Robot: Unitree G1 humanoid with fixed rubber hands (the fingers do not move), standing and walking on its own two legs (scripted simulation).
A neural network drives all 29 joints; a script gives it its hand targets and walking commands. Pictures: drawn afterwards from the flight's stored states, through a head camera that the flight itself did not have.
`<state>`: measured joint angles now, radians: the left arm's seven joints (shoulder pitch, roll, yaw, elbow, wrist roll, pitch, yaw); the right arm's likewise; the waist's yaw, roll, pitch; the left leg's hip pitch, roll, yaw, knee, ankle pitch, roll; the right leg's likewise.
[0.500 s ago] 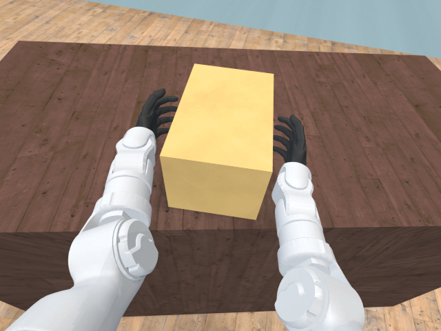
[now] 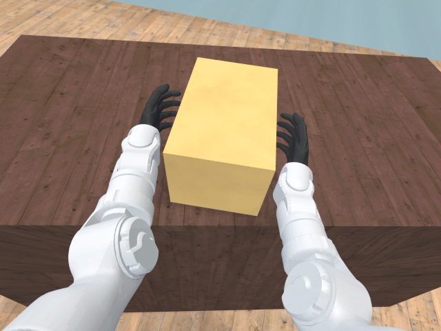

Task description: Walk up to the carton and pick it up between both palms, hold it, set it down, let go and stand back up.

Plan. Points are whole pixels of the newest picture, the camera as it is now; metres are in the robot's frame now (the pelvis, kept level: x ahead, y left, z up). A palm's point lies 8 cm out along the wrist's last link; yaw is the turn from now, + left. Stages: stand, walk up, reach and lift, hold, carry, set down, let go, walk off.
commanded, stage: reach and lift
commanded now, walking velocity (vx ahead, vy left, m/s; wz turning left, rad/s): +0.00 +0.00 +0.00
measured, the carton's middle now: (226, 133) +0.49 +0.02 +0.08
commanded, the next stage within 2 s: none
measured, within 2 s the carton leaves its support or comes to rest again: leaves its support in 0.02 s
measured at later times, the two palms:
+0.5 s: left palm (155, 120) +0.44 +0.15 +0.15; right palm (302, 155) +0.41 -0.11 +0.12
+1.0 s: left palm (143, 117) +0.40 +0.16 +0.19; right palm (311, 149) +0.38 -0.11 +0.17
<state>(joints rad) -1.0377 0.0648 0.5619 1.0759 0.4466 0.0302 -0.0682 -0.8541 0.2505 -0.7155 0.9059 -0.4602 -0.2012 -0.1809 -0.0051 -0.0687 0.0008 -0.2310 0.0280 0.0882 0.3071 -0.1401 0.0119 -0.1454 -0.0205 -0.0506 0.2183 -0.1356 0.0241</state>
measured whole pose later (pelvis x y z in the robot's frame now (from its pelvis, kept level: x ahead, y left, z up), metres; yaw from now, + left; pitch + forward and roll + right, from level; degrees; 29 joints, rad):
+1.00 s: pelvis -0.02 -0.01 +0.00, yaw +2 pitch -5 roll -1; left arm -1.01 0.06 0.41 0.85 0.37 0.36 -0.03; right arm -0.89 0.11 -0.35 0.98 -0.09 -0.04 -0.24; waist -0.04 -0.08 0.02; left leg -0.12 0.05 0.06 0.34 -0.14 0.00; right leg -0.01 0.00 -0.09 0.23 -0.13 0.01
